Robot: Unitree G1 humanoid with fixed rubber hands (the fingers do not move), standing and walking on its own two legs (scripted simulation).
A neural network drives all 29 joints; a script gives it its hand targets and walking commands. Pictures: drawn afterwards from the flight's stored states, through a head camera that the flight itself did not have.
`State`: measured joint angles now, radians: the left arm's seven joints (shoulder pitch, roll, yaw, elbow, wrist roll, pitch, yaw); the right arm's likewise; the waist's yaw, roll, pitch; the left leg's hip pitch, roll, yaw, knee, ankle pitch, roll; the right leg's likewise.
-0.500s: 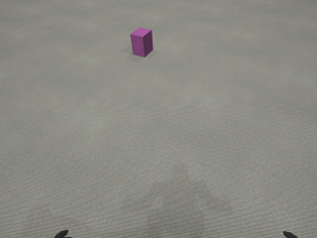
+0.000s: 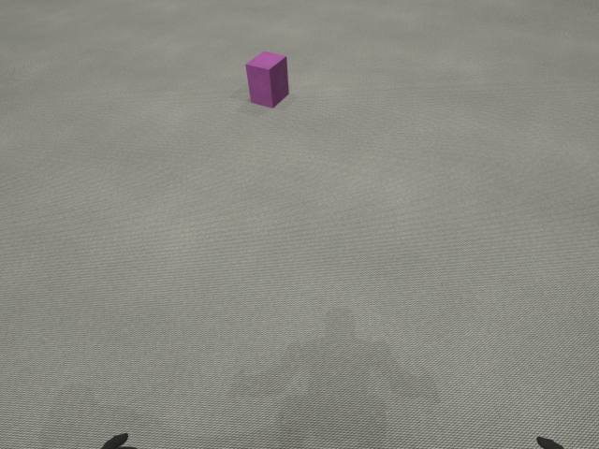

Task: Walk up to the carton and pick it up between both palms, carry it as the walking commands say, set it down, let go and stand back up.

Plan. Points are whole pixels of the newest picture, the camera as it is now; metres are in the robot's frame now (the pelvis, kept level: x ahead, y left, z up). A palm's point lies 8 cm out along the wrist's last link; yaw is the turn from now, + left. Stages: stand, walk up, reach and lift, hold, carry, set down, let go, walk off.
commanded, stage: walk up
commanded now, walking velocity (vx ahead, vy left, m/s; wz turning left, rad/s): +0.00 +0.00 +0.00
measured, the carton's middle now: (268, 79) +2.30 +0.30 -0.66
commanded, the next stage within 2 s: none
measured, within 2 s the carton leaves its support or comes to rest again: neither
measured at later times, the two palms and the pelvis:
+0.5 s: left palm out of the picture +0.10 +0.34 -0.14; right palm out of the picture +0.12 -0.21 -0.12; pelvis +0.09 +0.06 +0.00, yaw +2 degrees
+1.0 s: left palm (176, 317) +0.36 +0.27 -0.13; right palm (462, 315) +0.38 -0.26 -0.16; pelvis +0.34 +0.00 -0.01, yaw +3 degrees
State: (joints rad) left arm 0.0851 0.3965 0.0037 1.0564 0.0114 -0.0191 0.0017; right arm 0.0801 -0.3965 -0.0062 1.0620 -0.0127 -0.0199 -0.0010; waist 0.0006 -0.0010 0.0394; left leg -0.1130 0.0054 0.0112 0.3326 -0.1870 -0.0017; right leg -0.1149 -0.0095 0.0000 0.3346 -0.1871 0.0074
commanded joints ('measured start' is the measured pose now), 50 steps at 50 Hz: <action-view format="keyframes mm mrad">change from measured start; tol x32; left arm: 1 -34 173 31 -42 0 -9 4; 50 220 -38 78 -116 12 -75 -15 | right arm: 1 -36 -174 -30 -42 0 -9 -4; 10 -168 -34 -39 -189 -21 36 54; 20 479 -220 -116 -68 -29 -26 6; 50 260 98 -63 -100 -23 21 44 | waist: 1 0 1 -61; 38 -30 259 52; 42 120 -396 -303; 50 -10 -157 -19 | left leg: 1 10 123 -94 -48 139 28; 10 -535 71 0 487 -276 -33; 18 232 18 119 104 -99 -11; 21 214 548 -655 -303 -624 169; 35 99 286 -4 -192 231 91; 39 -3 197 90 137 386 63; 43 -526 102 -84 1034 -336 32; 50 -417 161 -12 863 -29 -22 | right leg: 1 4 -120 90 -48 136 -33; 6 7 -120 90 -49 140 -33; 9 90 -367 351 -228 -621 -134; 16 -195 -229 82 -181 -345 -101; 22 -683 -136 54 819 -203 -16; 36 -409 -78 -112 280 72 20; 40 145 -34 -179 228 34 -30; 42 372 -503 592 -47 -217 -148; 50 -103 -313 98 -102 150 -93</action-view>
